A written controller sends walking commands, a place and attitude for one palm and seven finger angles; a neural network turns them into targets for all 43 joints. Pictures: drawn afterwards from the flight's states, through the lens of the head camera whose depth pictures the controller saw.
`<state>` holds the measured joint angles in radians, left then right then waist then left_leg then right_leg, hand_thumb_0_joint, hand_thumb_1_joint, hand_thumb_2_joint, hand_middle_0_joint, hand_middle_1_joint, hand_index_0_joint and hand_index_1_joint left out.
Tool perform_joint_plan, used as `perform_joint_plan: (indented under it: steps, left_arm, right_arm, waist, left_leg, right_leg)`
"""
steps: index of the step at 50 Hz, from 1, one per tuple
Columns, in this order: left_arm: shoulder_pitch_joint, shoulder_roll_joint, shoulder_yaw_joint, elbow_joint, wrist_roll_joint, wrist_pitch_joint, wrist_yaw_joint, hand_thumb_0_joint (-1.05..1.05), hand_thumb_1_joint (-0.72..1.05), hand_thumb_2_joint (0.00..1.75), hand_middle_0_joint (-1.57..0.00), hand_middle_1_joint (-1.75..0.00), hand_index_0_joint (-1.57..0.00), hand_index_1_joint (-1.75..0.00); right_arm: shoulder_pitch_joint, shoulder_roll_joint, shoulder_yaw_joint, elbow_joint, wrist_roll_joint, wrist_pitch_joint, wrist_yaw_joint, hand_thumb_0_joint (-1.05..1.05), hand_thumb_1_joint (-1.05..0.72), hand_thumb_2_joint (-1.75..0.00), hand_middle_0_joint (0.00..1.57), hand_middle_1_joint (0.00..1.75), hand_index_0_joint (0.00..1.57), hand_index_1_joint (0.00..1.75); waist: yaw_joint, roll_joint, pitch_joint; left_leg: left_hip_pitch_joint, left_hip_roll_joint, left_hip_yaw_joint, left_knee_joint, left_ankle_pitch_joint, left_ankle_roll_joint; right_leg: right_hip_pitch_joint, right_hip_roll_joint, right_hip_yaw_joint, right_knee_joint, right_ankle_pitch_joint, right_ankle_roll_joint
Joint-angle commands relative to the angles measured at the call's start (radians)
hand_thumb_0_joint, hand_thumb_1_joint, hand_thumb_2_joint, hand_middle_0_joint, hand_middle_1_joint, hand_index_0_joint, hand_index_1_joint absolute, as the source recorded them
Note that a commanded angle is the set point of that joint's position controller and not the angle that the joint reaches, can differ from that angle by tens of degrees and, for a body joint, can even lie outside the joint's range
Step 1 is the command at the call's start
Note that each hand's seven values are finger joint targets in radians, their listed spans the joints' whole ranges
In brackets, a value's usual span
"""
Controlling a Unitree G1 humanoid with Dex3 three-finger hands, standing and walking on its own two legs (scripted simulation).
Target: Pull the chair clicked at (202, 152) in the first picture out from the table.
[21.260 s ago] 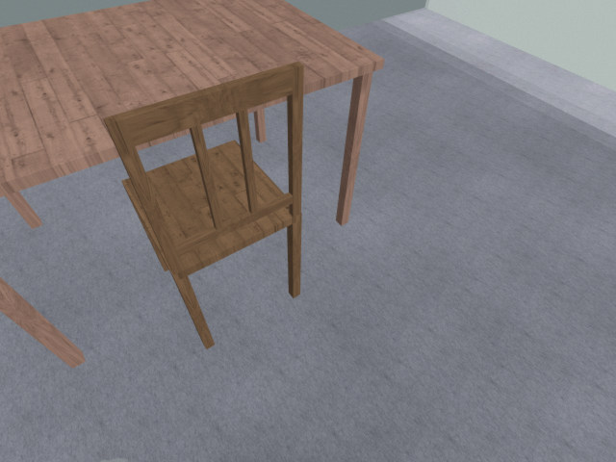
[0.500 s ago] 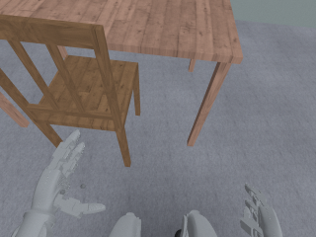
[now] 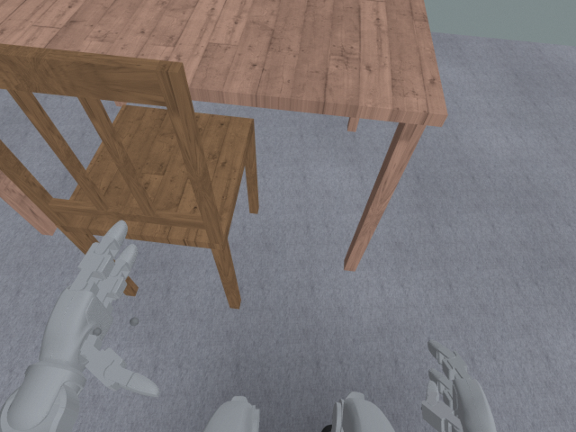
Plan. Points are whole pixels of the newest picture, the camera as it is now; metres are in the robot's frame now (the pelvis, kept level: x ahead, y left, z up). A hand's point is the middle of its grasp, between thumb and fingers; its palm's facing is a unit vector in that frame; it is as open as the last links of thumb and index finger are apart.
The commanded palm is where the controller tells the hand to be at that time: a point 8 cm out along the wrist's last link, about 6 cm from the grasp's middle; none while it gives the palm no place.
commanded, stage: raise the hand toward the chair's back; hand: left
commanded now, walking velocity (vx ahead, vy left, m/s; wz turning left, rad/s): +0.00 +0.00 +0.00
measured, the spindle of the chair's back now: (68, 159) +0.52 +0.41 +0.00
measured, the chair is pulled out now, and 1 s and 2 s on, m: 0.00 0.00 0.00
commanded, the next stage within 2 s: aim the fingers beside a spindle in 0.50 s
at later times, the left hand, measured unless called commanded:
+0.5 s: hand (135, 323) +0.24 +0.20 +0.04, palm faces -0.07 -1.00 -0.05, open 16.9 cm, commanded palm +0.22 +0.26 +0.05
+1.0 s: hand (153, 306) +0.26 +0.19 +0.03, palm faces -0.10 -0.99 -0.04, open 16.9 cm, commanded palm +0.25 +0.24 +0.03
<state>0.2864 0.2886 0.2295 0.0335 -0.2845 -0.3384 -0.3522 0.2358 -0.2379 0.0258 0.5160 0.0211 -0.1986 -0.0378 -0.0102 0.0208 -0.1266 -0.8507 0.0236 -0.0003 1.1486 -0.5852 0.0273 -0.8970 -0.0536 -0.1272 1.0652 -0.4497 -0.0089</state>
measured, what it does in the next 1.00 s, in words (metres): stands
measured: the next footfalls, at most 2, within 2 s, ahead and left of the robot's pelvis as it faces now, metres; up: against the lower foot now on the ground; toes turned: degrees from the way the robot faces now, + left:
none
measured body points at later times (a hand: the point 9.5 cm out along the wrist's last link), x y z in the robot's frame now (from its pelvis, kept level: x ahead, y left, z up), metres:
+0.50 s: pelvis +0.00 +0.00 +0.00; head +0.07 +0.01 +0.45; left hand +0.24 +0.25 +0.05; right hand +0.17 -0.24 -0.07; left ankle -0.02 +0.10 -0.66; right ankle +0.04 -0.12 -0.66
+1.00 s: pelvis -0.01 +0.00 -0.01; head +0.07 +0.01 +0.44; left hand +0.26 +0.24 +0.04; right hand +0.16 -0.24 -0.08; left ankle -0.02 +0.10 -0.66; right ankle +0.04 -0.12 -0.66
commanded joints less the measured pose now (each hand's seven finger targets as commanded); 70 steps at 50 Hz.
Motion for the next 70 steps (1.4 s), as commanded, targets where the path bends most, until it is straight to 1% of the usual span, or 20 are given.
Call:
perform_joint_plan:
  steps: [1, 6, 14, 18, 22, 24, 30, 32, 33, 34, 42, 44, 49, 53, 57, 59, 63, 65, 68, 70]
  left_arm:
    - [-0.054, 0.140, 0.092, -0.180, -0.029, -0.064, -0.009, 0.00, -0.50, 0.30, -0.06, -0.08, -0.06, -0.08]
    - [-0.037, 0.132, 0.087, -0.165, -0.029, -0.071, -0.008, 0.00, -0.50, 0.30, -0.06, -0.08, -0.06, -0.08]
    - [-0.053, 0.140, 0.090, -0.175, -0.021, -0.098, 0.009, 0.00, -0.50, 0.30, -0.06, -0.08, -0.06, -0.08]
    - [-0.061, 0.131, 0.082, -0.145, -0.023, -0.098, 0.001, 0.00, -0.50, 0.30, -0.06, -0.08, -0.06, -0.08]
    - [-0.072, 0.143, 0.085, -0.138, -0.026, -0.095, -0.010, 0.00, -0.50, 0.30, -0.06, -0.08, -0.06, -0.08]
    - [-0.080, 0.140, 0.078, -0.160, -0.025, -0.097, -0.013, 0.00, -0.50, 0.30, -0.06, -0.08, -0.06, -0.08]
    - [-0.070, 0.133, 0.083, -0.150, -0.032, -0.092, -0.012, 0.00, -0.50, 0.30, -0.06, -0.08, -0.06, -0.08]
    - [-0.130, 0.125, 0.064, -0.128, -0.028, -0.096, -0.013, 0.00, -0.50, 0.30, -0.06, -0.08, -0.06, -0.08]
    - [-0.142, 0.137, 0.072, -0.126, -0.023, -0.100, -0.013, 0.00, -0.50, 0.30, -0.06, -0.08, -0.06, -0.08]
    - [-0.161, 0.135, 0.066, -0.115, -0.022, -0.102, -0.013, 0.00, -0.50, 0.30, -0.06, -0.08, -0.06, -0.08]
    - [-0.226, 0.159, 0.078, -0.091, -0.016, -0.099, -0.014, 0.00, -0.50, 0.30, -0.06, -0.08, -0.06, -0.08]
    - [-0.241, 0.137, 0.058, -0.094, -0.011, -0.099, -0.008, 0.00, -0.50, 0.30, -0.06, -0.08, -0.06, -0.08]
    - [-0.264, 0.107, 0.018, -0.076, 0.010, -0.090, 0.024, 0.00, -0.50, 0.30, -0.06, -0.08, -0.06, -0.08]
    - [-0.266, 0.113, 0.025, -0.062, 0.028, -0.098, 0.047, 0.00, -0.50, 0.30, -0.06, -0.08, -0.06, -0.08]
    - [-0.346, 0.128, 0.034, -0.039, 0.037, -0.110, 0.065, 0.00, -0.50, 0.30, -0.06, -0.08, -0.06, -0.08]
    - [-0.399, 0.118, 0.020, -0.023, 0.042, -0.117, 0.065, 0.00, -0.50, 0.30, -0.06, -0.08, -0.06, -0.08]
    - [-0.403, 0.121, 0.031, 0.018, 0.043, -0.122, 0.063, 0.00, -0.50, 0.30, -0.06, -0.08, -0.06, -0.08]
    - [-0.445, 0.121, 0.022, 0.023, 0.043, -0.118, 0.059, 0.00, -0.50, 0.30, -0.06, -0.08, -0.06, -0.08]
    - [-0.448, 0.143, 0.058, 0.098, 0.039, -0.113, 0.053, 0.00, -0.50, 0.30, -0.06, -0.08, -0.06, -0.08]
    - [-0.507, 0.139, 0.051, 0.095, 0.036, -0.120, 0.048, 0.00, -0.50, 0.30, -0.06, -0.08, -0.06, -0.08]
  right_arm:
    - [-0.015, -0.146, -0.071, -0.144, 0.010, -0.058, -0.013, 0.00, -0.90, -0.90, 0.20, 0.30, 0.20, 0.30]
    - [-0.016, -0.145, -0.074, -0.146, 0.010, -0.056, -0.006, 0.00, -0.90, -0.90, 0.20, 0.30, 0.20, 0.30]
    - [-0.016, -0.145, -0.074, -0.145, 0.008, -0.051, -0.001, 0.00, -0.90, -0.90, 0.20, 0.30, 0.20, 0.30]
    - [-0.018, -0.147, -0.072, -0.146, 0.010, -0.048, -0.006, 0.00, -0.90, -0.90, 0.20, 0.30, 0.20, 0.30]
    - [-0.020, -0.149, -0.069, -0.152, 0.010, -0.047, -0.009, 0.00, -0.90, -0.90, 0.20, 0.30, 0.20, 0.30]
    - [-0.022, -0.150, -0.066, -0.153, 0.011, -0.050, -0.008, 0.00, -0.90, -0.90, 0.20, 0.30, 0.20, 0.30]
    - [-0.023, -0.147, -0.064, -0.155, 0.009, -0.051, -0.009, 0.00, -0.90, -0.90, 0.20, 0.30, 0.20, 0.30]
    - [-0.023, -0.151, -0.060, -0.146, 0.009, -0.053, -0.013, 0.00, -0.90, -0.90, 0.20, 0.30, 0.20, 0.30]
    - [-0.022, -0.153, -0.062, -0.144, 0.009, -0.055, -0.013, 0.00, -0.90, -0.90, 0.20, 0.30, 0.20, 0.30]
    - [-0.021, -0.153, -0.058, -0.144, 0.009, -0.057, -0.012, 0.00, -0.90, -0.90, 0.20, 0.30, 0.20, 0.30]
    - [-0.010, -0.160, -0.061, -0.138, 0.007, -0.059, -0.012, 0.00, -0.90, -0.90, 0.20, 0.30, 0.20, 0.30]
    - [-0.008, -0.157, -0.061, -0.137, 0.007, -0.060, -0.008, 0.00, -0.90, -0.90, 0.20, 0.30, 0.20, 0.30]
    - [-0.005, -0.159, -0.063, -0.141, 0.005, -0.051, -0.001, 0.00, -0.90, -0.90, 0.20, 0.30, 0.20, 0.30]
    - [-0.001, -0.160, -0.066, -0.145, 0.004, -0.040, 0.002, 0.00, -0.90, -0.90, 0.20, 0.30, 0.20, 0.30]
    - [0.000, -0.160, -0.066, -0.136, 0.001, -0.028, -0.001, 0.00, -0.90, -0.90, 0.20, 0.30, 0.20, 0.30]
    - [-0.002, -0.159, -0.066, -0.127, 0.001, -0.025, -0.003, 0.00, -0.90, -0.90, 0.20, 0.30, 0.20, 0.30]
    - [0.006, -0.158, -0.066, -0.120, 0.001, -0.020, -0.004, 0.00, -0.90, -0.90, 0.20, 0.30, 0.20, 0.30]
    - [0.004, -0.157, -0.066, -0.115, 0.001, -0.014, -0.002, 0.00, -0.90, -0.90, 0.20, 0.30, 0.20, 0.30]
    - [0.007, -0.160, -0.065, -0.110, 0.002, -0.003, -0.005, 0.00, -0.90, -0.90, 0.20, 0.30, 0.20, 0.30]
    - [0.002, -0.156, -0.064, -0.105, 0.001, 0.000, -0.005, 0.00, -0.90, -0.90, 0.20, 0.30, 0.20, 0.30]
  waist:
    - [-0.005, 0.032, -0.276]
    - [-0.002, 0.016, -0.270]
    - [-0.003, 0.062, -0.256]
    - [-0.013, 0.016, -0.239]
    - [-0.011, 0.024, -0.239]
    - [-0.008, 0.059, -0.245]
    - [-0.011, 0.016, -0.241]
    - [-0.027, 0.009, -0.217]
    - [-0.020, 0.043, -0.224]
    - [-0.023, 0.039, -0.213]
    - [-0.015, 0.047, -0.283]
    - [-0.016, 0.069, -0.288]
    - [-0.024, 0.042, -0.283]
    - [-0.014, 0.039, -0.296]
    - [-0.021, 0.020, -0.294]
    - [-0.029, 0.039, -0.305]
    - [-0.018, 0.026, -0.345]
    - [-0.026, 0.031, -0.355]
    - [-0.024, -0.009, -0.343]
    - [-0.028, 0.020, -0.344]
  left_leg:
    - [0.099, -0.029, -0.041, -0.189, 0.424, -0.017]
    - [0.097, -0.030, -0.038, -0.196, 0.427, -0.017]
    - [0.107, -0.030, -0.037, -0.203, 0.411, -0.021]
    - [0.086, -0.029, -0.037, -0.201, 0.366, -0.015]
    - [0.075, -0.031, -0.039, -0.201, 0.343, -0.012]
    - [0.093, -0.031, -0.040, -0.206, 0.344, -0.016]
    - [0.074, -0.033, -0.042, -0.201, 0.329, -0.015]
    - [0.050, -0.032, -0.044, -0.187, 0.304, -0.011]
    - [0.053, -0.033, -0.040, -0.186, 0.288, -0.014]
    - [0.047, -0.034, -0.044, -0.188, 0.277, -0.015]
    - [0.053, -0.031, -0.048, -0.172, 0.331, -0.015]
    - [0.068, -0.031, -0.047, -0.176, 0.342, -0.020]
    - [0.057, -0.029, -0.053, -0.175, 0.333, -0.022]
    - [0.056, -0.026, -0.055, -0.175, 0.348, -0.026]
    - [0.020, -0.026, -0.055, -0.161, 0.315, -0.022]
    - [0.023, -0.028, -0.049, -0.153, 0.295, -0.023]
    - [0.025, -0.028, -0.049, -0.147, 0.339, -0.021]
    - [0.011, -0.031, -0.041, -0.136, 0.327, -0.018]
    - [-0.032, -0.033, -0.034, -0.124, 0.303, -0.012]
    - [-0.033, -0.034, -0.031, -0.120, 0.295, -0.012]
  right_leg:
    - [0.273, 0.052, 0.056, -0.117, 0.256, -0.016]
    - [0.285, 0.050, 0.056, -0.121, 0.261, -0.016]
    - [0.262, 0.050, 0.057, -0.121, 0.236, -0.019]
    - [0.259, 0.052, 0.062, -0.131, 0.206, -0.017]
    - [0.258, 0.052, 0.067, -0.133, 0.182, -0.019]
    - [0.249, 0.050, 0.064, -0.131, 0.179, -0.019]
    - [0.257, 0.051, 0.063, -0.134, 0.170, -0.016]
    - [0.225, 0.053, 0.068, -0.129, 0.145, -0.016]
    - [0.215, 0.050, 0.073, -0.129, 0.125, -0.017]
    - [0.209, 0.049, 0.071, -0.128, 0.112, -0.018]
    - [0.210, 0.050, 0.070, -0.097, 0.160, -0.021]
    - [0.200, 0.047, 0.067, -0.093, 0.167, -0.020]
    - [0.165, 0.047, 0.059, -0.081, 0.153, -0.017]
    - [0.158, 0.047, 0.057, -0.066, 0.158, -0.021]
    - [0.144, 0.046, 0.064, -0.059, 0.137, -0.021]
    - [0.129, 0.043, 0.070, -0.059, 0.126, -0.019]
    - [0.158, 0.043, 0.074, -0.048, 0.172, -0.021]
    - [0.163, 0.039, 0.082, -0.051, 0.175, -0.016]
    - [0.173, 0.042, 0.092, -0.051, 0.168, -0.014]
    - [0.168, 0.040, 0.097, -0.052, 0.164, -0.014]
